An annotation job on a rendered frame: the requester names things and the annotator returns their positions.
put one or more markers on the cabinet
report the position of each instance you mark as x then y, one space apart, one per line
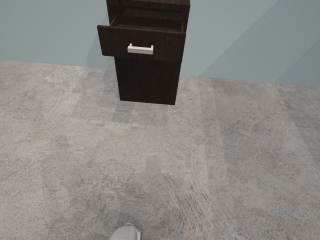
145 80

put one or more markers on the robot left thigh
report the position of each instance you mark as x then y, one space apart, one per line
126 233

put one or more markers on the handle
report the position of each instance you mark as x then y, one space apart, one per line
140 50

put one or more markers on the drawer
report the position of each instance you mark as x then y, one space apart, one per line
166 35

